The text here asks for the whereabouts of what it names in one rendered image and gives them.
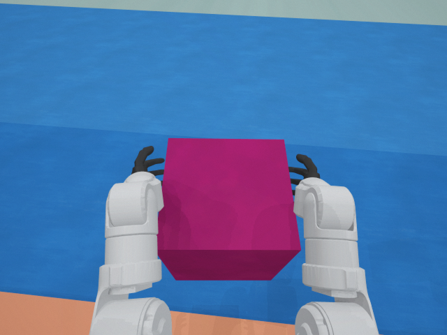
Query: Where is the carton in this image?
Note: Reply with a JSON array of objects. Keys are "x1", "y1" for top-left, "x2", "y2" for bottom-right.
[{"x1": 157, "y1": 138, "x2": 301, "y2": 281}]

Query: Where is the robot left upper arm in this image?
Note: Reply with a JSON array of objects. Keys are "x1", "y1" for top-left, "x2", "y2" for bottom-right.
[{"x1": 90, "y1": 297, "x2": 172, "y2": 335}]

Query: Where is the robot right upper arm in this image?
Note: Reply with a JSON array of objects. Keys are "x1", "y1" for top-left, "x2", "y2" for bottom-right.
[{"x1": 295, "y1": 301, "x2": 378, "y2": 335}]

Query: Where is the robot right hand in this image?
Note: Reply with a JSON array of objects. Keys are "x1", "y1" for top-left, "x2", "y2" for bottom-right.
[{"x1": 288, "y1": 154, "x2": 320, "y2": 195}]

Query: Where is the left robot forearm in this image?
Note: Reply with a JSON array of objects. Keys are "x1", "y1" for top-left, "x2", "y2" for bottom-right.
[{"x1": 89, "y1": 172, "x2": 164, "y2": 335}]

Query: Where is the robot left hand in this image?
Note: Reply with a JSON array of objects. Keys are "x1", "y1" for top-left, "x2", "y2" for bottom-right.
[{"x1": 131, "y1": 146, "x2": 165, "y2": 186}]

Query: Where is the right robot forearm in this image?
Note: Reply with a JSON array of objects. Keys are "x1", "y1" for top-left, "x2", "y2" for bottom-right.
[{"x1": 293, "y1": 177, "x2": 379, "y2": 335}]

